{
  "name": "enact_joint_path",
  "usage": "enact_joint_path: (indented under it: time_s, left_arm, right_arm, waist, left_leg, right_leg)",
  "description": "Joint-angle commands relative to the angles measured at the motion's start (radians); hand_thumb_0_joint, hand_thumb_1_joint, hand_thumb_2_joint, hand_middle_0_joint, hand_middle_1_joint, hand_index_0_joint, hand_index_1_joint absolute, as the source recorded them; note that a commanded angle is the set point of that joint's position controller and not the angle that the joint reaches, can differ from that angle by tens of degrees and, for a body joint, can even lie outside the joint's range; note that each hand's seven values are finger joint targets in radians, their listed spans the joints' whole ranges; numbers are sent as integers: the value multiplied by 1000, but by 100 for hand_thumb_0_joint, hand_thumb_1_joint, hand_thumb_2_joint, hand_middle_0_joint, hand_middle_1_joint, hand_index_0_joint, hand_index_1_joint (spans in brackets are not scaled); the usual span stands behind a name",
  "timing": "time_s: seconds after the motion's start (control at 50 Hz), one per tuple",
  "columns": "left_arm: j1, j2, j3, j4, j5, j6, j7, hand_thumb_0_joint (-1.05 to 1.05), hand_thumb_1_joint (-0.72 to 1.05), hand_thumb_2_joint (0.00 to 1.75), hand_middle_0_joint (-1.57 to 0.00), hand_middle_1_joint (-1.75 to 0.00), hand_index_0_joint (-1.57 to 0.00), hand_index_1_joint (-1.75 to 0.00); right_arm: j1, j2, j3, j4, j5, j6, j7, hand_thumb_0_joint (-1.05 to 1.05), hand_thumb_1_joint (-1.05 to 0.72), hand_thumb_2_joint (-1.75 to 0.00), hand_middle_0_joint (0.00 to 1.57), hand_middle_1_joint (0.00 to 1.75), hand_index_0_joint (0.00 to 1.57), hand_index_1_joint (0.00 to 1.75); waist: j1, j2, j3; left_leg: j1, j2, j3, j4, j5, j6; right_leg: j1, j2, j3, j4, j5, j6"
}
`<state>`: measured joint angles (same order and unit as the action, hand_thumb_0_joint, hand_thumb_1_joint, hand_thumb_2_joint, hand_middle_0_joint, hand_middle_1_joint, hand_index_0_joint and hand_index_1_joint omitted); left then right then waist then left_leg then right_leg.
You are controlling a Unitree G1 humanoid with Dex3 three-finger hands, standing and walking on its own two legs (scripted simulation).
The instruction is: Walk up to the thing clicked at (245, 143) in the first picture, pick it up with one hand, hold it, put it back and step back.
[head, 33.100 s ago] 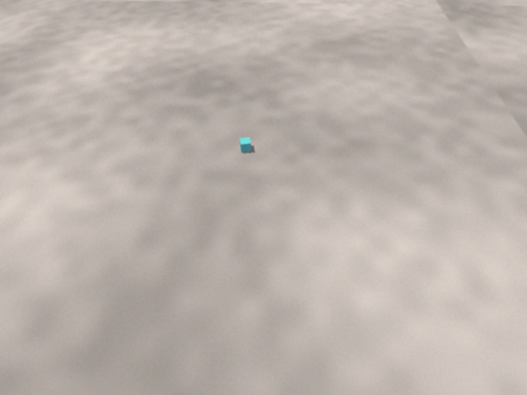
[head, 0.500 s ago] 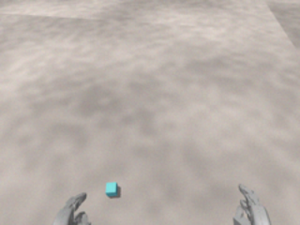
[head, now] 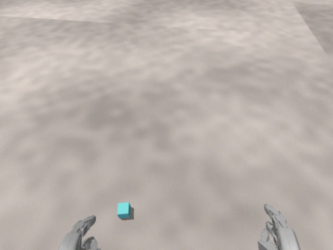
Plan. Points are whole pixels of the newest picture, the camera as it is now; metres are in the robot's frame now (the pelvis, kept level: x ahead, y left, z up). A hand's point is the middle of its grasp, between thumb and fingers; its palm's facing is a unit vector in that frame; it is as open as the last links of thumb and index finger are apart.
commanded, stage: stand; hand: left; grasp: from above
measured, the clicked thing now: (124, 210) +0.49 +0.27 -0.68
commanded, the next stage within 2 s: none
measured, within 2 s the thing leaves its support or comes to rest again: neither
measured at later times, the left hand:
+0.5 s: hand out of the picture +0.04 +0.24 -0.11, palm faces +0.04 -0.94 -0.33, open 7.4 cm
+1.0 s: hand out of the picture +0.04 +0.24 -0.09, palm faces +0.02 -0.94 -0.35, open 7.4 cm
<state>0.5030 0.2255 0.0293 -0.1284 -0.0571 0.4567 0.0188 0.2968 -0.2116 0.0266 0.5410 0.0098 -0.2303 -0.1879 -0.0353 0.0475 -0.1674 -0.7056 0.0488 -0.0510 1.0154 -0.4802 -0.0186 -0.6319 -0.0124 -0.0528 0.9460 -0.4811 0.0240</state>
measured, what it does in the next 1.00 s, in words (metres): rises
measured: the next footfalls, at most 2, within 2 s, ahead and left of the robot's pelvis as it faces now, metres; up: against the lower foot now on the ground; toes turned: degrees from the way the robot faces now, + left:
none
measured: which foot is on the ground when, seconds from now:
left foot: down 0.00-1.00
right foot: down 0.00-1.00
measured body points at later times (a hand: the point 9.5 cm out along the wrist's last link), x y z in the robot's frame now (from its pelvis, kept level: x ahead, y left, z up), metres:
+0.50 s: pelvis -0.01 +0.00 +0.05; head +0.00 +0.01 +0.50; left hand +0.04 +0.29 -0.08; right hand +0.07 -0.28 -0.08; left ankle +0.02 +0.13 -0.68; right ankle +0.00 -0.14 -0.68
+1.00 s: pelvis -0.01 +0.00 +0.07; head -0.01 -0.01 +0.52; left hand +0.04 +0.29 -0.07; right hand +0.05 -0.29 -0.08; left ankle +0.02 +0.13 -0.68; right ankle +0.00 -0.14 -0.68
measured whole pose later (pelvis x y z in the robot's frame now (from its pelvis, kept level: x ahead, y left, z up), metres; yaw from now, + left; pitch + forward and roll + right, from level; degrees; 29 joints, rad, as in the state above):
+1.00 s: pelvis -0.01 +0.00 +0.07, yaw -1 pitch -4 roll +0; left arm 0.16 0.30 0.03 1.14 0.02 0.00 0.02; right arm 0.15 -0.30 -0.03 1.13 -0.02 0.01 -0.02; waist 0.02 0.02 0.06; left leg -0.13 0.02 0.01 0.37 -0.17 -0.01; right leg -0.10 -0.04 -0.02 0.36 -0.19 0.03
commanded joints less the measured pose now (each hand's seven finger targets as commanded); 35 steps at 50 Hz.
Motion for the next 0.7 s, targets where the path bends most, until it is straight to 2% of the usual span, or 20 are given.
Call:
enact_joint_path:
  time_s: [0.0, 0.02, 0.04, 0.06, 0.08, 0.1, 0.12, 0.16, 0.2, 0.24, 0.28, 0.3, 0.32, 0.36, 0.38, 0.42, 0.48, 0.5, 0.54, 0.68]
  left_arm:
    - [-321, 190, 62, 131, 121, -265, 49, 0, 90, 90, -20, -30, -20, -30]
    - [-194, 205, 81, 328, 126, -329, 42, 0, 90, 90, -20, -30, -20, -30]
    - [-193, 219, 75, 370, 127, -361, 34, 0, 90, 90, -20, -30, -20, -30]
    - [-199, 234, 63, 419, 129, -386, 30, 0, 90, 90, -20, -30, -20, -30]
    - [-241, 235, 64, 456, 134, -403, 24, 0, 90, 90, -20, -30, -20, -30]
    - [-268, 223, 65, 496, 121, -404, 18, 0, 90, 90, -20, -30, -20, -30]
    - [-281, 220, 66, 539, 114, -406, 17, 0, 90, 90, -20, -30, -20, -30]
    - [-298, 210, 61, 629, 107, -418, 20, 0, 90, 90, -20, -30, -20, -30]
    - [-305, 202, 60, 714, 107, -435, 22, 0, 90, 90, -20, -30, -20, -30]
    - [-311, 202, 59, 784, 105, -450, 22, 0, 90, 90, -20, -30, -20, -30]
    - [-313, 206, 60, 848, 106, -459, 22, 0, 90, 90, -20, -30, -20, -30]
    - [-318, 215, 61, 877, 103, -464, 22, 0, 90, 90, -20, -30, -20, -30]
    - [-317, 221, 62, 906, 102, -469, 23, 0, 90, 90, -20, -30, -20, -30]
    - [-322, 222, 58, 953, 96, -471, 24, 0, 90, 90, -20, -30, -20, -30]
    - [-310, 228, 58, 979, 94, -471, 25, 0, 90, 90, -20, -30, -20, -30]
    - [-316, 230, 53, 1019, 91, -470, 26, 0, 90, 90, -20, -30, -20, -30]
    - [-321, 232, 47, 1073, 90, -468, 27, 0, 90, 90, -20, -30, -20, -30]
    - [-320, 229, 45, 1091, 89, -467, 26, 0, 90, 90, -20, -30, -20, -30]
    - [-322, 234, 44, 1119, 90, -466, 25, 0, 90, 90, -20, -30, -20, -30]
    - [-338, 247, 39, 1182, 91, -472, 24, 0, 90, 90, -20, -30, -20, -30]
  right_arm:
    - [-136, -248, -91, 95, -127, 44, 48, 0, -90, -90, 20, 30, 20, 30]
    - [-153, -257, -109, 103, -125, 90, 81, 0, -90, -90, 20, 30, 20, 30]
    - [-136, -268, -116, 74, -129, 114, 99, 0, -90, -90, 20, 30, 20, 30]
    - [-144, -262, -113, 85, -115, 125, 118, 0, -90, -90, 20, 30, 20, 30]
    - [-131, -232, -107, 119, -88, 130, 138, 0, -90, -90, 20, 30, 20, 30]
    - [-138, -216, -102, 136, -73, 135, 154, 0, -90, -90, 20, 30, 20, 30]
    - [-144, -219, -107, 147, -64, 137, 162, 0, -90, -90, 20, 30, 20, 30]
    - [-163, -219, -112, 188, -63, 147, 173, 0, -90, -90, 20, 30, 20, 30]
    - [-166, -225, -112, 225, -68, 157, 174, 0, -90, -90, 20, 30, 20, 30]
    - [-177, -232, -115, 251, -66, 169, 170, 0, -90, -90, 20, 30, 20, 30]
    - [-175, -235, -113, 284, -63, 176, 168, 0, -90, -90, 20, 30, 20, 30]
    - [-161, -234, -112, 297, -60, 181, 165, 0, -90, -90, 20, 30, 20, 30]
    - [-160, -233, -112, 316, -58, 182, 165, 0, -90, -90, 20, 30, 20, 30]
    - [-143, -237, -108, 348, -55, 191, 159, 0, -90, -90, 20, 30, 20, 30]
    - [-150, -238, -107, 365, -54, 191, 159, 0, -90, -90, 20, 30, 20, 30]
    - [-150, -249, -106, 389, -51, 195, 155, 0, -90, -90, 20, 30, 20, 30]
    - [-154, -250, -102, 423, -45, 200, 153, 0, -90, -90, 20, 30, 20, 30]
    - [-155, -259, -103, 435, -44, 204, 152, 0, -90, -90, 20, 30, 20, 30]
    - [-162, -258, -100, 450, -42, 205, 153, 0, -90, -90, 20, 30, 20, 30]
    - [-166, -258, -95, 494, -37, 210, 156, 0, -90, -90, 20, 30, 20, 30]
  waist:
    - [67, -27, 175]
    - [81, -86, 95]
    - [54, -92, 103]
    - [61, -77, 62]
    - [54, -81, 44]
    - [56, -92, 55]
    - [60, -86, 54]
    - [69, -50, 76]
    - [69, -17, 79]
    - [67, -11, 107]
    - [65, -11, 121]
    - [55, -28, 126]
    - [56, -45, 113]
    - [47, -29, 134]
    - [53, -33, 127]
    - [50, -21, 138]
    - [48, -19, 175]
    - [50, -8, 190]
    - [50, -13, 201]
    - [48, -32, 219]
  left_leg:
    - [152, 22, -47, -274, 388, 77]
    - [200, 5, -8, -254, 355, 91]
    - [212, -1, -18, -251, 296, 90]
    - [250, -14, -19, -251, 285, 87]
    - [275, -25, 0, -263, 279, 79]
    - [301, -33, 10, -281, 232, 77]
    - [314, -24, -7, -305, 241, 76]
    - [332, 0, -36, -368, 215, 78]
    - [356, 23, -62, -423, 255, 81]
    - [358, 24, -63, -456, 231, 78]
    - [390, 25, -58, -477, 257, 72]
    - [398, 21, -51, -489, 265, 68]
    - [436, 15, -37, -472, 334, 64]
    - [452, 24, -44, -526, 323, 61]
    - [489, 26, -41, -528, 365, 60]
    - [501, 33, -44, -566, 381, 56]
    - [520, 39, -45, -622, 338, 50]
    - [511, 44, -53, -648, 284, 50]
    - [507, 50, -62, -688, 251, 49]
    - [535, 47, -48, -716, 268, 37]
  right_leg:
    - [166, -31, 48, -155, 198, -60]
    - [204, -51, 110, -215, 180, -94]
    - [163, -48, 137, -237, 158, -112]
    - [225, -62, 145, -236, 194, -109]
    - [251, -83, 161, -238, 235, -104]
    - [231, -89, 157, -270, 206, -93]
    - [237, -78, 137, -271, 196, -81]
    - [249, -68, 112, -292, 158, -64]
    - [289, -57, 87, -292, 212, -48]
    - [316, -61, 88, -341, 224, -45]
    - [337, -68, 93, -385, 250, -47]
    - [360, -74, 97, -403, 269, -47]
    - [378, -87, 108, -421, 332, -51]
    - [397, -84, 105, -454, 330, -47]
    - [404, -91, 107, -467, 355, -51]
    - [432, -89, 104, -497, 372, -45]
    - [440, -87, 101, -542, 325, -41]
    - [450, -84, 97, -556, 304, -36]
    - [468, -85, 95, -564, 308, -35]
    - [485, -98, 106, -627, 299, -31]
